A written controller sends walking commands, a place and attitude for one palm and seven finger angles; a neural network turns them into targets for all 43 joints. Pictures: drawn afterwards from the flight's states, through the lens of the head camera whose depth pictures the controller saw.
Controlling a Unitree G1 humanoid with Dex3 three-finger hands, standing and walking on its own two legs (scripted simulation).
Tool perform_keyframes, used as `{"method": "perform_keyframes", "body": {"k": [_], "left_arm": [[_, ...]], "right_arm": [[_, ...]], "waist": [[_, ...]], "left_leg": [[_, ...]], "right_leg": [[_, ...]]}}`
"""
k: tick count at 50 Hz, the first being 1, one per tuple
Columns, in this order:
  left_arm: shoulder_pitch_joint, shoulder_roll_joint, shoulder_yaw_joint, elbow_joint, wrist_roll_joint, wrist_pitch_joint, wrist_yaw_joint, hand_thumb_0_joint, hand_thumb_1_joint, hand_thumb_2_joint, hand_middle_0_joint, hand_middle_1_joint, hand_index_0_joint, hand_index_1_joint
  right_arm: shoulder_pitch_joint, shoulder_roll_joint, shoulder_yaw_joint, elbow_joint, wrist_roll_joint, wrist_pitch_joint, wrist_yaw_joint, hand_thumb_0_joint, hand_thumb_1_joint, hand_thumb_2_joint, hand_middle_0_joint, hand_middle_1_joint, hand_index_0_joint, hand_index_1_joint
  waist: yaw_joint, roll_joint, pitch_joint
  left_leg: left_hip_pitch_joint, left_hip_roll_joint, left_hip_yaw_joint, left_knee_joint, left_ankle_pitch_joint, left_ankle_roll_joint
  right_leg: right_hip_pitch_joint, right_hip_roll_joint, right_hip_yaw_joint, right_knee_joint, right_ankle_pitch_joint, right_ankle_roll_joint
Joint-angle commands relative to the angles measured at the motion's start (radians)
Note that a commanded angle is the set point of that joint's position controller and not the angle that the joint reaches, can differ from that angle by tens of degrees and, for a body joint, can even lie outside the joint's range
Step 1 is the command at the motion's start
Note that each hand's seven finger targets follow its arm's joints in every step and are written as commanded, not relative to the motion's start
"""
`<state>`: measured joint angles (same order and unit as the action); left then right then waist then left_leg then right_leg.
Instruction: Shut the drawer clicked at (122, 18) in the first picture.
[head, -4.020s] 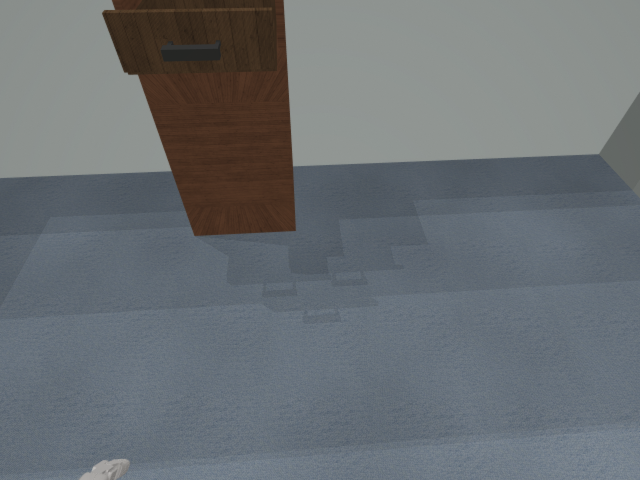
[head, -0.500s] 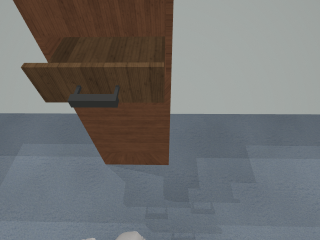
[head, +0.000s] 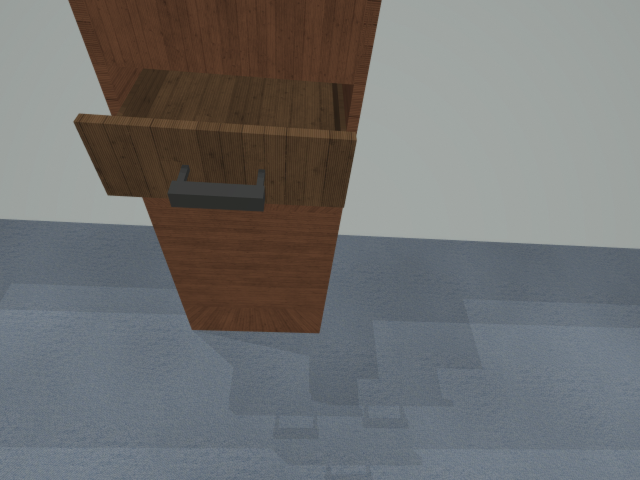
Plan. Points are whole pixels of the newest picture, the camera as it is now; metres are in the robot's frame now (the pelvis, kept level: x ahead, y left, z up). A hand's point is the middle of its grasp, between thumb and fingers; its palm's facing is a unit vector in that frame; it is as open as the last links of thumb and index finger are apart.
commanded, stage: come to a stop and stand still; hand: left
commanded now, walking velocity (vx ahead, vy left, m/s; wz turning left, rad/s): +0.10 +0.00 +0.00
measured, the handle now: (220, 184) +0.49 +0.18 +0.07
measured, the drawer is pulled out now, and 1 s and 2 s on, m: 0.15 0.15 0.15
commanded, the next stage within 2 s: look again from close up in 0.40 s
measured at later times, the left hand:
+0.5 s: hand out of the picture -0.03 +0.11 -0.17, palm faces +0.10 -0.98 -0.19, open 7.4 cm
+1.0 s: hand out of the picture +0.03 +0.22 -0.19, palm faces +0.01 -0.97 -0.24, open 7.4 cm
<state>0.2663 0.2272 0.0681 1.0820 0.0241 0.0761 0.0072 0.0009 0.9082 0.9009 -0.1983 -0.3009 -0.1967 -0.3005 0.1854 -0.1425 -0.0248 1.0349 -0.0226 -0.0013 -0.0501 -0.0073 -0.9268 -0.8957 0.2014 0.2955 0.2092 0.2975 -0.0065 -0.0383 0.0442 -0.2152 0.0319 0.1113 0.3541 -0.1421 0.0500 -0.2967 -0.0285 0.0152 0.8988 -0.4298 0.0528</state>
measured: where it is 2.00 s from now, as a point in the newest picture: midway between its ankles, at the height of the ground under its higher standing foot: outside the picture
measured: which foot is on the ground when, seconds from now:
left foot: down 0.00-0.20, up 0.22-0.58, down 0.60-1.00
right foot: up 0.00-0.16, down 0.18-1.00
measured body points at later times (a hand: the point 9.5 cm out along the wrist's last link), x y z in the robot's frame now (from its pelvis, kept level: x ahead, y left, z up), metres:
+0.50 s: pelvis -0.01 -0.04 +0.00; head +0.01 -0.07 +0.44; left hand -0.03 +0.16 -0.16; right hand -0.03 -0.27 -0.17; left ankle +0.00 +0.09 -0.72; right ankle -0.05 -0.15 -0.75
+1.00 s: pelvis +0.00 +0.02 -0.02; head +0.00 +0.03 +0.43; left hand +0.02 +0.27 -0.17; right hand +0.07 -0.20 -0.16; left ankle -0.02 +0.09 -0.75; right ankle -0.06 -0.15 -0.75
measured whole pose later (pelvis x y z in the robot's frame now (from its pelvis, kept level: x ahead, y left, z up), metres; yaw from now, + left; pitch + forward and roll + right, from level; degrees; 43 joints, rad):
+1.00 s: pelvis +0.00 +0.02 -0.02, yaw +0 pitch -1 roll +0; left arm 0.28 0.21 0.00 1.01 0.02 0.01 0.04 0.00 0.91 0.90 -0.20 -0.30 -0.20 -0.30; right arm 0.20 -0.17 0.02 0.99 -0.02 -0.01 -0.02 -0.01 -0.92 -0.90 0.20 0.30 0.21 0.30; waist 0.01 0.00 0.02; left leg -0.22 -0.04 0.10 0.55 -0.32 0.08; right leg -0.15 -0.10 0.00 0.52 -0.36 0.05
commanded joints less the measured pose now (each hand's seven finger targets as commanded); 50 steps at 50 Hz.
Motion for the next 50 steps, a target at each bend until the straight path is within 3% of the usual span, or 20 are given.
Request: {"method": "perform_keyframes", "body": {"k": [1, 5, 7, 9, 10, 11, 14, 18, 22, 24, 25, 26, 28, 29, 30, 32, 34, 37, 41, 50], "left_arm": [[-0.011, 0.014, -0.009, -0.053, -0.007, -0.023, 0.001, 0.000, 0.900, 0.900, -0.200, -0.300, -0.200, -0.300], [0.069, -0.016, -0.026, -0.002, -0.012, -0.046, 0.007, 0.000, 0.900, 0.900, -0.200, -0.300, -0.200, -0.300], [0.146, 0.004, -0.026, 0.032, -0.006, -0.062, 0.013, 0.000, 0.900, 0.900, -0.200, -0.300, -0.200, -0.300], [0.112, 0.117, -0.013, 0.008, 0.001, -0.071, 0.023, 0.000, 0.900, 0.900, -0.200, -0.300, -0.200, -0.300], [0.074, 0.134, -0.009, -0.016, -0.005, -0.075, 0.024, 0.000, 0.900, 0.900, -0.200, -0.300, -0.200, -0.300], [0.053, 0.119, -0.009, -0.019, -0.008, -0.085, 0.026, 0.000, 0.900, 0.900, -0.200, -0.300, -0.200, -0.300], [0.016, 0.067, -0.017, -0.034, -0.009, -0.094, 0.025, 0.000, 0.900, 0.900, -0.200, -0.300, -0.200, -0.300], [0.077, 0.048, -0.012, -0.023, -0.007, -0.102, 0.028, 0.000, 0.900, 0.900, -0.200, -0.300, -0.200, -0.300], [0.105, 0.055, -0.004, -0.007, 0.000, -0.098, 0.037, 0.000, 0.900, 0.900, -0.200, -0.300, -0.200, -0.300], [0.096, 0.050, -0.005, 0.003, -0.002, -0.095, 0.039, 0.000, 0.900, 0.900, -0.200, -0.300, -0.200, -0.300], [0.215, 0.036, -0.031, 0.012, 0.005, -0.131, 0.074, 0.000, 0.900, 0.900, -0.200, -0.300, -0.200, -0.300], [0.157, 0.091, -0.024, -0.034, 0.005, -0.145, 0.067, 0.000, 0.900, 0.900, -0.200, -0.300, -0.200, -0.300], [0.102, 0.068, -0.026, -0.069, -0.003, -0.145, 0.062, 0.000, 0.900, 0.900, -0.200, -0.300, -0.200, -0.300], [0.104, 0.061, -0.025, -0.078, -0.006, -0.138, 0.061, 0.000, 0.900, 0.900, -0.200, -0.300, -0.200, -0.300], [0.129, 0.036, -0.028, -0.079, -0.010, -0.130, 0.060, 0.000, 0.900, 0.900, -0.200, -0.300, -0.200, -0.300], [0.129, 0.015, -0.043, -0.067, -0.003, -0.107, 0.056, 0.000, 0.900, 0.900, -0.200, -0.300, -0.200, -0.300], [0.125, 0.006, -0.054, -0.070, -0.004, -0.093, 0.050, 0.000, 0.900, 0.900, -0.200, -0.300, -0.200, -0.300], [0.117, 0.030, -0.057, -0.074, -0.003, -0.088, 0.044, 0.000, 0.900, 0.900, -0.200, -0.300, -0.200, -0.300], [0.093, 0.051, -0.054, -0.097, -0.005, -0.076, 0.039, 0.000, 0.900, 0.900, -0.200, -0.300, -0.200, -0.300], [0.070, 0.066, -0.055, -0.102, -0.008, -0.072, 0.035, 0.000, 0.900, 0.900, -0.200, -0.300, -0.200, -0.300]], "right_arm": [[0.096, -0.200, -0.051, 0.013, -0.003, 0.001, 0.001, 0.000, -0.900, -0.900, 0.200, 0.300, 0.200, 0.300], [0.086, -0.187, -0.052, 0.040, -0.003, 0.003, 0.018, 0.000, -0.900, -0.900, 0.200, 0.300, 0.200, 0.300], [0.090, -0.148, -0.045, 0.052, 0.005, 0.008, 0.025, 0.000, -0.900, -0.900, 0.200, 0.300, 0.200, 0.300], [0.083, -0.058, -0.020, 0.028, 0.015, 0.013, 0.038, 0.000, -0.900, -0.900, 0.200, 0.300, 0.200, 0.300], [0.049, -0.084, -0.025, 0.018, 0.004, 0.020, 0.042, 0.000, -0.900, -0.900, 0.200, 0.300, 0.200, 0.300], [0.055, -0.088, -0.026, 0.022, -0.002, 0.024, 0.042, 0.000, -0.900, -0.900, 0.200, 0.300, 0.200, 0.300], [0.154, -0.094, -0.032, 0.063, 0.001, 0.018, 0.048, 0.000, -0.900, -0.900, 0.200, 0.300, 0.200, 0.300], [0.138, -0.089, -0.032, 0.044, 0.002, 0.018, 0.042, 0.000, -0.900, -0.900, 0.200, 0.300, 0.200, 0.300], [0.092, -0.069, -0.026, 0.019, 0.012, 0.012, 0.034, 0.000, -0.900, -0.900, 0.200, 0.300, 0.200, 0.300], [0.100, -0.054, -0.021, 0.029, 0.015, 0.008, 0.030, 0.000, -0.900, -0.900, 0.200, 0.300, 0.200, 0.300], [-0.012, -0.072, -0.001, -0.070, 0.001, -0.015, 0.036, 0.000, -0.900, -0.900, 0.200, 0.300, 0.200, 0.300], [0.083, -0.064, -0.006, -0.081, 0.006, -0.012, 0.042, 0.000, -0.900, -0.900, 0.200, 0.300, 0.200, 0.300], [0.149, -0.086, -0.001, -0.067, 0.016, -0.017, 0.040, 0.000, -0.900, -0.900, 0.200, 0.300, 0.200, 0.300], [0.180, -0.111, -0.002, -0.051, 0.008, -0.025, 0.039, 0.000, -0.900, -0.900, 0.200, 0.300, 0.200, 0.300], [0.175, -0.137, -0.007, -0.049, 0.003, -0.027, 0.033, 0.000, -0.900, -0.900, 0.200, 0.300, 0.200, 0.300], [0.145, -0.157, -0.004, -0.060, 0.007, -0.024, 0.025, 0.000, -0.900, -0.900, 0.200, 0.300, 0.200, 0.300], [0.113, -0.164, 0.001, -0.074, 0.008, -0.018, 0.019, 0.000, -0.900, -0.900, 0.200, 0.300, 0.200, 0.300], [0.069, -0.162, 0.005, -0.094, 0.009, -0.015, 0.023, 0.000, -0.900, -0.900, 0.200, 0.300, 0.200, 0.300], [0.071, -0.176, 0.007, -0.087, 0.007, -0.019, 0.025, 0.000, -0.900, -0.900, 0.200, 0.300, 0.200, 0.300], [0.070, -0.175, 0.013, -0.066, 0.007, -0.026, 0.022, 0.000, -0.900, -0.900, 0.200, 0.300, 0.200, 0.300]], "waist": [[-0.036, 0.200, -0.061], [0.001, 0.210, -0.050], [0.033, 0.129, -0.021], [0.028, -0.148, 0.068], [0.041, -0.155, 0.110], [0.034, -0.213, 0.161], [-0.001, -0.112, 0.133], [0.022, -0.100, 0.095], [0.041, -0.123, 0.031], [0.033, -0.142, 0.019], [0.061, -0.117, 0.064], [-0.001, -0.102, -0.051], [-0.028, -0.120, -0.145], [-0.026, 0.040, -0.154], [-0.008, 0.127, -0.145], [0.001, 0.245, -0.091], [0.015, 0.182, -0.011], [0.013, 0.048, 0.018], [0.016, 0.101, -0.002], [0.022, 0.073, -0.027]], "left_leg": [[0.142, 0.260, -0.275, -0.158, -0.046, 0.093], [0.015, 0.200, -0.247, -0.180, -0.277, 0.053], [-0.102, 0.116, -0.164, -0.108, -0.361, -0.011], [-0.208, -0.004, -0.046, 0.148, -0.303, -0.067], [-0.190, 0.010, -0.068, 0.235, -0.287, -0.064], [-0.214, 0.015, -0.097, 0.291, -0.230, -0.058], [-0.223, 0.018, -0.088, 0.394, -0.170, -0.064], [-0.258, 0.030, -0.086, 0.452, -0.172, -0.083], [-0.198, 0.025, -0.066, 0.328, -0.237, -0.088], [-0.087, 0.009, -0.041, 0.199, -0.161, -0.085], [-0.125, -0.028, -0.052, 0.305, -0.223, -0.081], [-0.134, -0.008, -0.061, 0.305, -0.227, -0.036], [-0.028, -0.008, -0.071, 0.160, -0.116, -0.034], [0.020, 0.018, -0.081, 0.126, 0.034, -0.022], [0.061, 0.084, -0.130, 0.173, 0.272, 0.003], [0.073, 0.128, -0.199, 0.169, 0.495, 0.042], [0.007, 0.140, -0.211, 0.122, 0.420, 0.060], [-0.021, 0.077, -0.169, 0.131, 0.197, 0.024], [-0.003, 0.092, -0.195, 0.064, 0.179, 0.030], [0.041, 0.086, -0.185, 0.035, 0.244, 0.023]], "right_leg": [[-0.061, -0.022, -0.020, -0.143, -0.044, -0.019], [0.105, 0.006, -0.085, -0.376, 0.036, -0.047], [0.257, -0.016, -0.078, -0.586, 0.132, -0.056], [0.129, -0.286, 0.249, -0.820, -0.227, -0.147], [0.007, -0.326, 0.318, -0.861, -0.286, -0.174], [-0.015, -0.301, 0.318, -0.862, -0.205, -0.178], [0.061, -0.251, 0.165, -0.777, 0.034, -0.174], [0.152, -0.266, 0.118, -0.698, 0.329, -0.190], [0.220, -0.274, 0.099, -0.600, 0.625, -0.214], [0.184, -0.232, 0.065, -0.553, 0.653, -0.186], [0.170, -0.193, 0.170, -0.480, 1.167, -0.134], [0.246, -0.216, 0.093, -0.445, 1.096, -0.135], [0.249, -0.164, 0.050, -0.370, 0.902, -0.130], [0.238, -0.123, 0.012, -0.302, 0.796, -0.116], [0.154, -0.089, -0.013, -0.291, 0.606, -0.103], [0.088, -0.031, -0.069, -0.303, 0.242, -0.081], [0.076, -0.011, -0.077, -0.345, 0.091, -0.074], [0.081, -0.049, -0.028, -0.404, 0.251, -0.081], [0.087, -0.038, -0.051, -0.381, 0.183, -0.061], [0.109, -0.058, -0.039, -0.408, 0.233, -0.053]]}}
